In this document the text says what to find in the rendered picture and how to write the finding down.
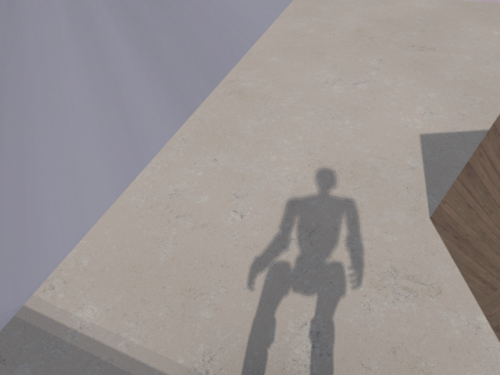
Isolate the pedestal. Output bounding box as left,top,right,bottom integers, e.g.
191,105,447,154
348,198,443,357
430,114,500,342

